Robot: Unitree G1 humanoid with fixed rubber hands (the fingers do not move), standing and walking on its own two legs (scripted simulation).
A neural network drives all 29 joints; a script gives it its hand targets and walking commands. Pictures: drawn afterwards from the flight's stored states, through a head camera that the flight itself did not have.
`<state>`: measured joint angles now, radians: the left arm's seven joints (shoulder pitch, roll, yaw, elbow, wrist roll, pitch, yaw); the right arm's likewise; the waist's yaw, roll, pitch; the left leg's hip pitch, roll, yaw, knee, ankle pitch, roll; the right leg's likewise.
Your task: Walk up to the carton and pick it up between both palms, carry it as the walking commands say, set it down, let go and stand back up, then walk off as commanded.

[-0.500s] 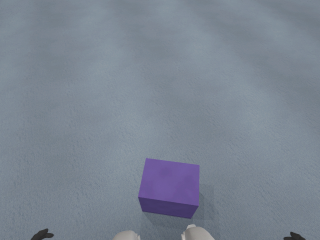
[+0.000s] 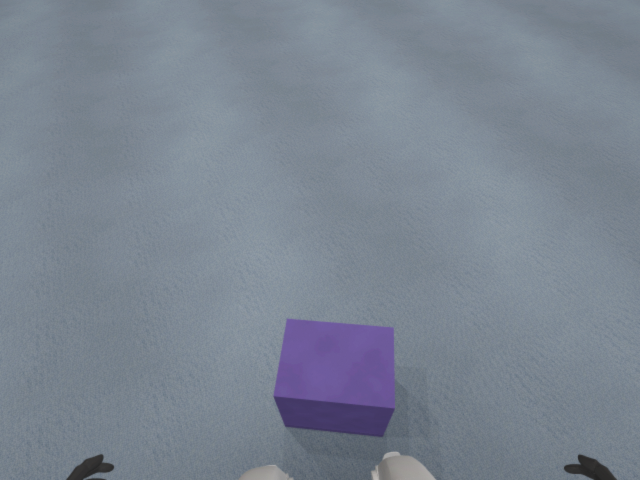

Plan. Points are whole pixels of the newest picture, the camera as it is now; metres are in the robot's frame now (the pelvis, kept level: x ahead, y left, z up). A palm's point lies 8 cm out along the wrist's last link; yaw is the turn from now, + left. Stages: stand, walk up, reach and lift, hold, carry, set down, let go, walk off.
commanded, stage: walk up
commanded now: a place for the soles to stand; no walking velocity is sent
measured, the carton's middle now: (336, 379) +0.45 +0.00 -0.58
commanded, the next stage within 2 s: none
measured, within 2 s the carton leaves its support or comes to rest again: neither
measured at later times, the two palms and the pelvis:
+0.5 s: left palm out of the picture +0.10 +0.31 -0.06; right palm out of the picture +0.10 -0.34 -0.08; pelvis -0.01 -0.01 +0.00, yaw -1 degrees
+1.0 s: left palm out of the picture +0.10 +0.32 -0.06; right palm out of the picture +0.09 -0.32 -0.07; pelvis -0.01 +0.00 +0.00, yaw -1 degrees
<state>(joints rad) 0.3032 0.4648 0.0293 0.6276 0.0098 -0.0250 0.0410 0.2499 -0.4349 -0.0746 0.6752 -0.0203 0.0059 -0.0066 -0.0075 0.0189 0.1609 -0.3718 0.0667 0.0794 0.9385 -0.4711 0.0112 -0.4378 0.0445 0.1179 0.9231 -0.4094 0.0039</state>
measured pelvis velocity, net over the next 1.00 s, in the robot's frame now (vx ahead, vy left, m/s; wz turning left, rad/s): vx -0.01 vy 0.00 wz -0.02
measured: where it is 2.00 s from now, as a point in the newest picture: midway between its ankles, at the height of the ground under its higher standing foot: outside the picture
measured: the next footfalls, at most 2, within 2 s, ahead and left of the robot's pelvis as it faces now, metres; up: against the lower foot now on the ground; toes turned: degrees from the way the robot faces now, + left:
none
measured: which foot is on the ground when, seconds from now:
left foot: down 0.00-1.00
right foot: down 0.00-1.00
